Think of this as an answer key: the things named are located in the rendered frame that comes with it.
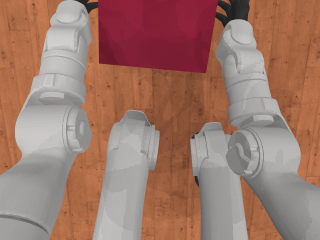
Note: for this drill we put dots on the robot left forearm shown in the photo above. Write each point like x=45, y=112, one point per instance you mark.
x=64, y=59

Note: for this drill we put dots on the left robot hand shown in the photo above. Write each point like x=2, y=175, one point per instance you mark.
x=89, y=6

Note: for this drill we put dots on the robot left upper arm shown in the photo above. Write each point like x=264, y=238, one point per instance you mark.
x=49, y=137

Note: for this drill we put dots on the robot right forearm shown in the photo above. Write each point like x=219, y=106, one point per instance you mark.
x=245, y=78

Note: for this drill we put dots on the robot right upper arm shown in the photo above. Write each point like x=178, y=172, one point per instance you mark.
x=268, y=159

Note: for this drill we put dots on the left robot shin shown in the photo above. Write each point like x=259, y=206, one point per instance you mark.
x=115, y=134

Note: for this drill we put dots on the right robot hand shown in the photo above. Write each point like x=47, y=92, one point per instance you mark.
x=238, y=9

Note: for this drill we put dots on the right robot thigh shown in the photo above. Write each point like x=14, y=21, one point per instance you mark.
x=221, y=199

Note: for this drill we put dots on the carton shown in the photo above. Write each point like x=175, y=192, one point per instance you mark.
x=158, y=34

